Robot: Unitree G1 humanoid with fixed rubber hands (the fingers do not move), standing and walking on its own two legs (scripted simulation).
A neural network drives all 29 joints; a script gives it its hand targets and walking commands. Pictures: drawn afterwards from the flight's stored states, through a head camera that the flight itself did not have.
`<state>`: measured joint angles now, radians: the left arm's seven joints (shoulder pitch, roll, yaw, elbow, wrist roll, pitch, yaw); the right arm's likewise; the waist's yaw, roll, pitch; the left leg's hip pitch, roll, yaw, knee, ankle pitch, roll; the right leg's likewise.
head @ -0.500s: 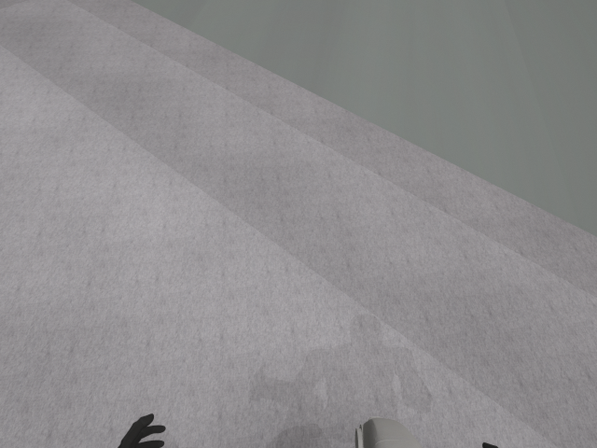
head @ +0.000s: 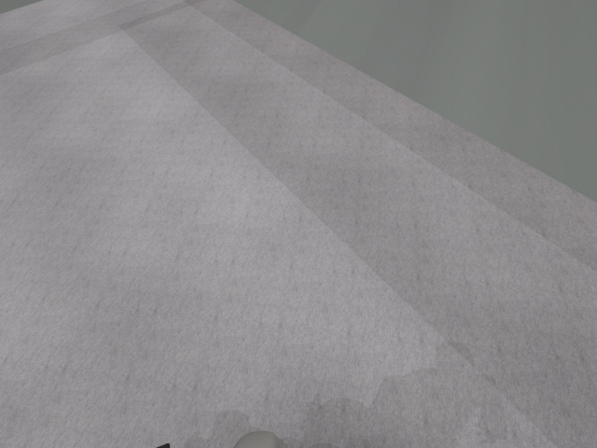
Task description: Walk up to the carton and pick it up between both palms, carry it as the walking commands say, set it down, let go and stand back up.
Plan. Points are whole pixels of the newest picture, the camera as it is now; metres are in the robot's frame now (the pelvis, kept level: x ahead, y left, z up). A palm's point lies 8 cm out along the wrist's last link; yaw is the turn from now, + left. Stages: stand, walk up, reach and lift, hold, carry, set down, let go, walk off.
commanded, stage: walk up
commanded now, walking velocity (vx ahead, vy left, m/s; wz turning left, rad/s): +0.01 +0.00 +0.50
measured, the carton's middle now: out of the picture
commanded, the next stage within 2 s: none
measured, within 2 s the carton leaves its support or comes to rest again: neither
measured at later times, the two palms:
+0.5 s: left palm out of the picture +0.02 +0.33 -0.14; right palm out of the picture +0.11 -0.16 -0.11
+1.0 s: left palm out of the picture -0.06 +0.26 -0.11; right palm (442, 392) +0.21 -0.18 -0.13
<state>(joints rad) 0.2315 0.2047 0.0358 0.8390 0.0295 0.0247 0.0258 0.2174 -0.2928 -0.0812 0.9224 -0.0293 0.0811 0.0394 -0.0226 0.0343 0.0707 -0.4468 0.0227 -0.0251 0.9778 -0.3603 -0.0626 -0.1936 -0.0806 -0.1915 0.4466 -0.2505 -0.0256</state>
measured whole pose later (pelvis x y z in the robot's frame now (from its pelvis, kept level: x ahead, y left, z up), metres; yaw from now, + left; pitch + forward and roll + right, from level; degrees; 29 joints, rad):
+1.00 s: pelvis +0.03 +0.01 +0.01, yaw +28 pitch +3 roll +3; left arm 0.27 0.21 0.06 0.91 0.01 -0.02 0.03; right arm 0.20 -0.25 -0.08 0.91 -0.06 0.06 0.07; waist 0.01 0.01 0.03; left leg -0.56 0.02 -0.04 1.13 -0.20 -0.02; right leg -0.20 -0.08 -0.14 0.39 -0.24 -0.02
